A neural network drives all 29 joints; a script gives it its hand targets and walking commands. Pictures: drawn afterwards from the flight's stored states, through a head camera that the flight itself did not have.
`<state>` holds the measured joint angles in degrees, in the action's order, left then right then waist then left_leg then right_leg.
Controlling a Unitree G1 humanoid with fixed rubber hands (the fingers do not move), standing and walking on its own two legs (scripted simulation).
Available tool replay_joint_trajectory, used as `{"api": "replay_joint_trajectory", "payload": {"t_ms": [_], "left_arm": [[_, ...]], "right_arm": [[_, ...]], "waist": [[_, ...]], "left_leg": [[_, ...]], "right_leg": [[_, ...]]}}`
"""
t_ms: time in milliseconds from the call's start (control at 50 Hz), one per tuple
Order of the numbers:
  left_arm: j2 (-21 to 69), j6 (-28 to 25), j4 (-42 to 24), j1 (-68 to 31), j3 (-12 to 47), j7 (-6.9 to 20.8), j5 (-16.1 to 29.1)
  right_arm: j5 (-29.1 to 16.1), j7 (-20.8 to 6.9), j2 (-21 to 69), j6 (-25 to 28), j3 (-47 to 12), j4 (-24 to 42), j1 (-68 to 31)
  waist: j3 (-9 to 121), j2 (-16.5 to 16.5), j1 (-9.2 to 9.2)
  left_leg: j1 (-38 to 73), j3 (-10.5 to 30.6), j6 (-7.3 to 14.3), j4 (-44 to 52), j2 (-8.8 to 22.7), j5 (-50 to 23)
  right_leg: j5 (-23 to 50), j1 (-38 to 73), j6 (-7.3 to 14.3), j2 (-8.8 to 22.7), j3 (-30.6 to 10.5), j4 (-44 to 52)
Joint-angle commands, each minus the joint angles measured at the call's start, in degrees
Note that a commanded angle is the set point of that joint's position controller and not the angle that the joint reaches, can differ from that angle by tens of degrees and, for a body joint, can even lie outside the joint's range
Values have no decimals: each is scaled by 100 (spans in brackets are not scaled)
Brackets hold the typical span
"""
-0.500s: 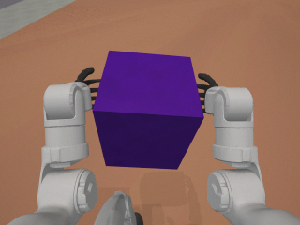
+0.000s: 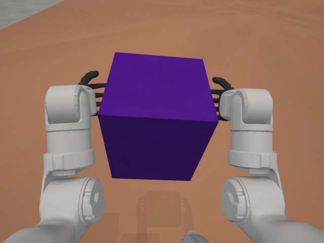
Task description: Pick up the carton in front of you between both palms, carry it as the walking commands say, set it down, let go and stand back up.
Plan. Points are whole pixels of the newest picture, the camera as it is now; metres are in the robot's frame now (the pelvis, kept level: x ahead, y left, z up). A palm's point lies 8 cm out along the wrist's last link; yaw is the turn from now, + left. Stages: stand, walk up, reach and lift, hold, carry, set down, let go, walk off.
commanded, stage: carry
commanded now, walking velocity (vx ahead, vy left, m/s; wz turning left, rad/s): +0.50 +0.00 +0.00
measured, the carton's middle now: (155, 121) +0.39 +0.00 +0.12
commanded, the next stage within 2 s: none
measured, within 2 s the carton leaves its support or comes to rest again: neither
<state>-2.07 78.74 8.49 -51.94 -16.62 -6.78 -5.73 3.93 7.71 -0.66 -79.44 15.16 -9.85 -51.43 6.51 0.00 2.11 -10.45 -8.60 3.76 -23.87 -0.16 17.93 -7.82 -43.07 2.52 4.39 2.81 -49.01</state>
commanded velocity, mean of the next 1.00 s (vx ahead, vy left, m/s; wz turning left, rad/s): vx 0.50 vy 0.00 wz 0.00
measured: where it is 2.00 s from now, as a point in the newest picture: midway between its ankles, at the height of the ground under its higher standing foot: (155, 127)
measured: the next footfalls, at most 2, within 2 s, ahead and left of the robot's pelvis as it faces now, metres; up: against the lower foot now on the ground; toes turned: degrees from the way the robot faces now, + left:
right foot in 0.14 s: +0.27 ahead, -0.11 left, +0.00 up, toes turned -6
left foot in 0.68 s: +0.54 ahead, +0.07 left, +0.00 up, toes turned +11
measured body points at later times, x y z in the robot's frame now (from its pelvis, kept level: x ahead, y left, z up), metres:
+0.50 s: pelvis +0.26 -0.05 +0.01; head +0.31 -0.07 +0.45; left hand +0.63 +0.11 +0.11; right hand +0.64 -0.19 +0.09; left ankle +0.38 +0.11 -0.69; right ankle +0.23 -0.11 -0.74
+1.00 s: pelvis +0.57 -0.01 +0.01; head +0.56 +0.00 +0.46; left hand +0.86 +0.14 +0.10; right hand +0.85 -0.17 +0.10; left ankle +0.51 +0.06 -0.74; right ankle +0.71 -0.18 -0.68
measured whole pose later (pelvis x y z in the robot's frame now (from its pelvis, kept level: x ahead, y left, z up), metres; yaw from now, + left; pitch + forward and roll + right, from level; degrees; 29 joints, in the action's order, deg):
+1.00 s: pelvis +0.57 -0.01 +0.01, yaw +0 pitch +4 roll -2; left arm 7.9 69.5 -19.5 -11.0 -6.1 -5.4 -7.8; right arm 5.9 4.6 7.7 -70.4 6.4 19.1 -9.1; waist 7.4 -0.1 1.1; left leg -4.7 -10.5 2.6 -13.5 1.6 13.1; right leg -6.0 -38.1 -2.2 6.5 4.8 -43.2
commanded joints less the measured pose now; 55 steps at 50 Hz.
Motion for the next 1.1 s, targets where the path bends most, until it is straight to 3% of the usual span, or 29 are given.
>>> {"api": "replay_joint_trajectory", "payload": {"t_ms": [0, 40, 60, 100, 120, 140, 160, 180, 220, 260, 340, 420, 440, 480, 500, 540, 580, 620, 640, 660, 680, 700, 760, 820, 880, 920, 940, 1020, 1080], "left_arm": [[6048, -1, 551, -3764, 3044, 1074, 2525], [6026, -8, 789, -3675, 2759, 1049, 2287], [6051, -23, 698, -3644, 2672, 1077, 2336], [6281, -94, 1088, -3494, 2687, 1106, 2416], [6333, -175, 1011, -3497, 2525, 1132, 2296], [6263, -174, 1009, -3482, 2406, 1180, 2417], [6334, -309, 985, -3320, 2490, 1243, 2325], [6447, -365, 984, -3430, 2605, 1327, 2485], [7071, -516, 586, -3795, 2857, 1376, 2738], [7093, -616, -256, -3985, 3123, 1373, 2714], [7023, -761, -254, -2764, 3453, 1349, 2414], [6889, -958, -918, -2546, 3907, 1398, 2517], [6810, -1044, -1249, -2594, 3975, 1375, 2577], [6854, -1025, -1375, -2244, 4153, 1352, 2518], [6645, -923, -849, -1797, 3946, 1333, 2387], [6740, -978, -1180, -1283, 4422, 1433, 2470], [6687, -924, -1409, -1151, 4346, 1488, 2462], [6737, -868, -1517, -777, 4603, 1539, 2500], [6418, -859, -1738, -699, 4521, 1541, 2350], [6552, -799, -1724, -575, 4544, 1580, 2429], [6471, -719, -1906, -473, 4657, 1615, 2393], [6615, -682, -1676, -97, 4653, 1629, 2398], [6881, -859, -2177, 281, 4941, 1706, 2377], [6876, -1029, -2431, 893, 5086, 1629, 2242], [6653, -1016, -2846, 1554, 5064, 1538, 1967], [6433, -909, -2786, 1652, 5003, 1473, 1939], [6382, -872, -2839, 1696, 5072, 1473, 2008], [6118, -677, -2630, 1850, 5000, 1505, 2096], [5898, -589, -2630, 1658, 4941, 1511, 1979]], "right_arm": [[-2483, -1433, 5675, 97, -2766, 6, -4098], [-2389, -1423, 5714, 61, -2587, -66, -4293], [-2396, -1405, 5739, 98, -2540, -224, -4121], [-2363, -1426, 5811, 206, -2438, -229, -3989], [-2205, -1407, 5949, 208, -2407, -542, -3946], [-2140, -1404, 5968, 296, -2528, -468, -3577], [-2129, -1393, 6263, 347, -2518, -281, -3787], [-1859, -1341, 5946, 397, -2406, -507, -3498], [-2256, -1296, 6470, 552, -2809, 266, -4271], [-2446, -1295, 6689, 661, -3177, 899, -4451], [-2467, -1335, 7038, 830, -3539, 701, -3436], [-2549, -1321, 6951, 1083, -4080, 1084, -2901], [-2640, -1341, 7073, 1095, -4221, 1290, -3096], [-2570, -1323, 6878, 1159, -4276, 1453, -2723], [-2380, -1270, 6654, 1178, -4224, 1085, -2056], [-2343, -1300, 6567, 1175, -4356, 1892, -2213], [-2204, -1343, 6446, 1065, -4421, 1692, -1400], [-2057, -1409, 6259, 994, -4404, 1901, -1151], [-2053, -1481, 6570, 938, -4382, 1597, -665], [-1893, -1488, 6213, 958, -4348, 1973, -423], [-1809, -1512, 6134, 967, -4306, 1916, -300], [-1714, -1552, 6131, 951, -4169, 1868, 185], [-2018, -1648, 6664, 1039, -4691, 2709, 140], [-2174, -1743, 6623, 1083, -4846, 3119, 474], [-2310, -1843, 6358, 1073, -4874, 3361, 929], [-2206, -1892, 5905, 986, -4904, 3302, 1335], [-2187, -1893, 5847, 914, -4893, 3252, 1375], [-2191, -1850, 5507, 757, -4765, 3178, 1318], [-2091, -1841, 5470, 674, -4664, 2972, 1364]], "waist": [[1097, 828, 165], [1038, 725, 35], [1207, 1166, -84], [1576, 1067, -346], [2098, 660, -556], [2346, -625, -476], [2321, -1860, -485], [2207, -1225, -440], [2183, -552, -425], [2196, -481, -222], [2170, -449, -198], [2054, -409, -337], [2260, -756, -400], [2108, -547, -487], [2006, -884, -511], [1801, -444, -457], [1700, -1097, -467], [1766, -481, -383], [2014, -650, -223], [2458, -339, -163], [2896, 1238, -66], [2641, 1349, -74], [1966, 195, -87], [1782, 621, -135], [1476, 943, -152], [1012, 665, -133], [842, 980, -133], [383, 707, -141], [172, 997, -69]], "left_leg": [[1184, 832, 561, 637, 1100, -3024], [1553, 752, 529, 258, 1168, -3734], [1322, 697, 372, 179, 1318, -3686], [1046, -31, 30, -1097, 953, -4505], [379, 1, -253, -2105, 815, -3207], [-817, 77, -286, -3021, 480, -1399], [-2582, 277, -431, -4270, -424, 916], [-3001, 948, -268, -4902, -181, 1146], [-3277, 997, -164, -4826, 215, 610], [-2779, 975, -241, -4267, 518, 21], [-2670, 586, -423, -3076, 595, -167], [-3196, 358, -422, -2132, 461, -754], [-3220, 416, -394, -1893, 454, -865], [-3120, 113, -373, -1417, 331, -1260], [-3164, 36, -343, -1235, 278, -1174], [-3049, -110, -428, -814, 108, -1337], [-2777, -91, -286, -271, 150, -1442], [-1020, -629, -124, 445, -233, -1696], [133, -549, -35, 545, -108, -2205], [1894, 343, 217, 261, 812, -2127], [3326, 3009, 1042, 28, 2489, -2159], [3431, 3748, 1334, 616, 2595, -2174], [2155, 2400, 741, 972, 2212, -1937], [1756, 1445, 301, 1249, 1743, -1581], [1391, 841, 365, 1431, 1601, -1369], [1237, 925, 349, 1669, 1557, -788], [1124, 703, 310, 1619, 1352, -980], [969, 206, 222, 1479, 1290, -2452], [1376, 232, 221, 1337, 1375, -2654]], "right_leg": [[267, 227, -91, -398, 690, 910], [193, 362, 61, -506, 653, 1282], [232, 975, 211, -355, 486, 1563], [252, 2618, 128, -796, 1037, 2411], [294, 4016, 64, -228, 278, 2597], [260, 5084, 107, 764, -974, 2097], [239, 5810, 1102, 1719, -3493, 2915], [76, 5739, 1307, 1753, -3579, 2925], [654, 5424, 1117, 1510, -2682, 2945], [554, 4835, 755, 1125, -1438, 3190], [533, 4571, 959, 1139, -873, 3530], [2367, 5696, 681, 1027, -527, 3297], [2395, 5912, 710, 937, -613, 3196], [3021, 6109, 697, 930, -337, 3062], [3295, 6161, 579, 692, -127, 3071], [3789, 6325, 575, 687, -230, 2978], [3701, 6475, 455, 665, -61, 2791], [4487, 5531, 278, 428, 262, 2081], [3697, 4895, 56, 469, 733, 1465], [2010, 3403, -164, 386, 521, 460], [-241, 1459, -341, -204, 590, -1138], [-2076, 272, -301, -618, 55, -2052], [-1482, 331, -249, 120, -349, -1487], [-782, 454, -389, 101, -79, -921], [-316, 356, -462, 136, 143, -190], [310, 181, -529, 195, 259, 258], [419, 153, -553, 171, 321, 571], [798, 599, -347, -11, 624, 1474], [799, 663, -161, -160, 936, 1691]]}}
